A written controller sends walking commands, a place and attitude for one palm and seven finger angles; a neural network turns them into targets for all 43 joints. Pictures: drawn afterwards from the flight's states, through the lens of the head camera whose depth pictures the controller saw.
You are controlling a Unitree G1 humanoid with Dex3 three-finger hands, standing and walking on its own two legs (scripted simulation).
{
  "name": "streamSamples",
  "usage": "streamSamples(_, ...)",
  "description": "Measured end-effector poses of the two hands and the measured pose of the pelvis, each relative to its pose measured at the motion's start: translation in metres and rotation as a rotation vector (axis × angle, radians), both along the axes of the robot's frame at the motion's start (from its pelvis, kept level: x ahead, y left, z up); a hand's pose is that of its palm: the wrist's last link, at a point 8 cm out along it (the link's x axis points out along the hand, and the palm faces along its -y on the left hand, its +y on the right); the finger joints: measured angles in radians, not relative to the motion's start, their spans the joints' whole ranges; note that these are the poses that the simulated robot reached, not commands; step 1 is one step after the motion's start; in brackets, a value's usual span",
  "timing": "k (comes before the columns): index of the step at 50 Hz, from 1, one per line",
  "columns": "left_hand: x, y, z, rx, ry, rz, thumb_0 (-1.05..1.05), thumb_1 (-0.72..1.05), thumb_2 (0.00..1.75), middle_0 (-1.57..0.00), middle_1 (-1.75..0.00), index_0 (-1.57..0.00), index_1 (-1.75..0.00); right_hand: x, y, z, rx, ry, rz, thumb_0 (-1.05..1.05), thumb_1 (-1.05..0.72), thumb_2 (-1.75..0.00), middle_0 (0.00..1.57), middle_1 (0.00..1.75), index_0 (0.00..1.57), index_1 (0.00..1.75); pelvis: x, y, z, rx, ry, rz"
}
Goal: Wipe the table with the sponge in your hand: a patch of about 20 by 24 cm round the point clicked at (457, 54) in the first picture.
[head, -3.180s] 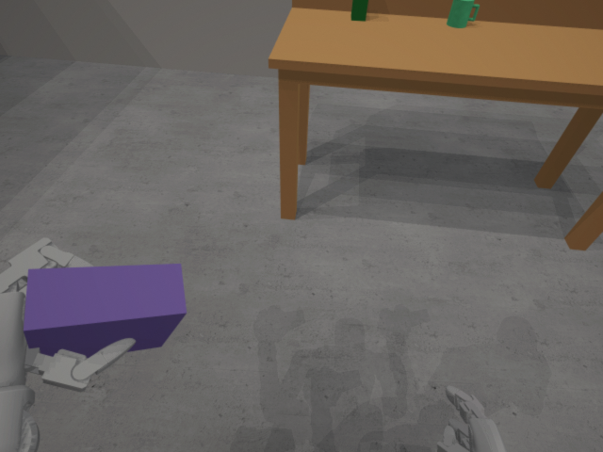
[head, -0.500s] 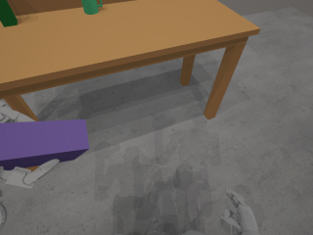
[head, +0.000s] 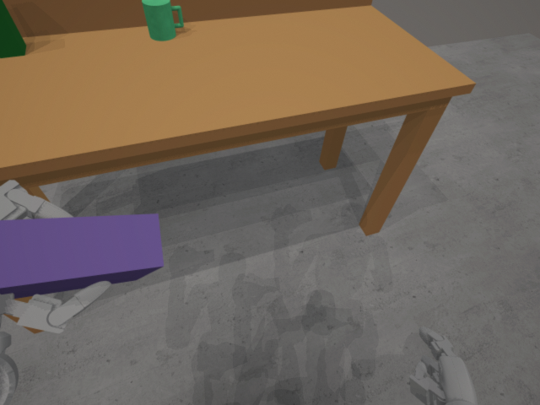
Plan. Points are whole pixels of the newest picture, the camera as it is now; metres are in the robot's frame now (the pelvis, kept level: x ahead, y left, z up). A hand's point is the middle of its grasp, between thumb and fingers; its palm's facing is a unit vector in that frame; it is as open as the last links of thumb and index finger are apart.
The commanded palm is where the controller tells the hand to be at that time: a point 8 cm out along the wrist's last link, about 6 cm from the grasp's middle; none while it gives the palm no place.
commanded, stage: take the last steps up to it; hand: left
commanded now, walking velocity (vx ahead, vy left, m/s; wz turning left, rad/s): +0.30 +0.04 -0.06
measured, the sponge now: (104, 255) +0.23 +0.20 +0.17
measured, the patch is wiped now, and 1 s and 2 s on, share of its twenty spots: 0.00 0.00 0.00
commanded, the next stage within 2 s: come to a stop and stand still in 1.26 s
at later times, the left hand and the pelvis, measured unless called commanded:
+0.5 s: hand (140, 184) +0.33 +0.19 +0.18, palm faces +0.35 -0.81 -0.47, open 9.6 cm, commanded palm +0.27 +0.24 +0.19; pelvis +0.11 -0.04 +0.01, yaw +0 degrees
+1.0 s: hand (139, 120) +0.43 +0.22 +0.19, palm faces +0.39 -0.79 -0.48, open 9.6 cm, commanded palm +0.38 +0.26 +0.19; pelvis +0.22 -0.02 +0.01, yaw -1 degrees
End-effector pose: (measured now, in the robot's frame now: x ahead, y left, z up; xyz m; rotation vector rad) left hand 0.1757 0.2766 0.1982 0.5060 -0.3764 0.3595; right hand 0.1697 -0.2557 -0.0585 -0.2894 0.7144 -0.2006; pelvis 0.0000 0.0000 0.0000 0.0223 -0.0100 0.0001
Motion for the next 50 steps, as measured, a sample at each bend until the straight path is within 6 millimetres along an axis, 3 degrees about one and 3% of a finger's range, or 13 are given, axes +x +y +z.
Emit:
streamSamples(4,0.028,0.003,0.005,0.016,0.022,-0.002,0.00,-0.44,0.98,-0.81,-1.33,-0.79,-1.32,0.014,0.013,0.004,0.065,-0.028,-0.013,0.01,-0.91,-0.90,0.20,0.30,0.20,0.30,0.015,-0.003,0.007,-0.021,0.013,-0.012)
streamSamples(10,0.052,-0.023,0.013,0.031,0.078,-0.024,0.00,-0.44,0.98,-0.81,-1.33,-0.79,-1.32,0.023,0.025,-0.008,0.170,0.001,-0.002,0.01,-0.91,-0.89,0.20,0.30,0.20,0.30,0.043,-0.016,0.015,-0.040,0.026,-0.034)
streamSamples(16,0.076,-0.047,-0.001,0.068,0.107,0.008,0.00,-0.44,0.98,-0.81,-1.33,-0.79,-1.32,0.036,0.007,-0.049,0.197,0.099,0.011,0.01,-0.90,-0.89,0.21,0.30,0.20,0.30,0.069,-0.040,-0.003,-0.031,0.002,-0.014)
streamSamples(18,0.085,-0.048,-0.005,0.033,0.121,0.020,0.00,-0.44,0.98,-0.81,-1.33,-0.79,-1.32,0.040,-0.004,-0.053,0.180,0.144,0.011,0.01,-0.91,-0.89,0.21,0.30,0.20,0.30,0.076,-0.042,-0.001,-0.022,-0.002,-0.017)
streamSamples(24,0.109,-0.049,-0.005,0.017,0.157,0.004,0.00,-0.44,0.98,-0.81,-1.33,-0.79,-1.32,0.061,-0.033,-0.031,0.101,0.168,-0.028,0.02,-0.91,-0.89,0.20,0.30,0.20,0.30,0.100,-0.041,0.013,-0.008,0.014,-0.006)
streamSamples(29,0.129,-0.037,0.002,0.026,0.109,-0.018,0.00,-0.44,0.98,-0.81,-1.33,-0.79,-1.32,0.089,-0.040,-0.009,0.021,0.125,-0.038,0.02,-0.91,-0.89,0.20,0.30,0.20,0.30,0.126,-0.031,0.014,-0.008,0.018,-0.010)
streamSamples(33,0.150,-0.016,0.000,0.013,0.022,-0.020,0.00,-0.44,0.98,-0.81,-1.33,-0.79,-1.32,0.119,-0.030,-0.003,-0.024,0.063,-0.054,0.01,-0.91,-0.90,0.20,0.30,0.20,0.30,0.150,-0.014,0.003,-0.019,0.001,-0.019)
streamSamples(38,0.184,0.003,-0.002,-0.011,0.005,-0.002,0.00,-0.44,0.99,-0.81,-1.33,-0.79,-1.32,0.153,0.007,0.001,0.047,0.003,-0.039,0.01,-0.91,-0.90,0.20,0.30,0.20,0.30,0.168,-0.006,0.006,-0.035,0.003,-0.018)
streamSamples(44,0.199,-0.009,0.013,0.004,0.036,-0.043,0.00,-0.44,0.99,-0.81,-1.33,-0.79,-1.32,0.178,0.046,0.000,0.160,-0.004,0.022,0.01,-0.91,-0.89,0.20,0.30,0.20,0.30,0.191,-0.006,0.017,-0.054,0.023,-0.027)
streamSamples(50,0.214,-0.018,0.010,0.055,0.096,0.011,0.00,-0.44,0.99,-0.81,-1.33,-0.79,-1.32,0.197,0.047,-0.022,0.209,0.043,0.050,0.01,-0.90,-0.89,0.21,0.30,0.21,0.30,0.217,-0.020,0.011,-0.036,0.011,-0.015)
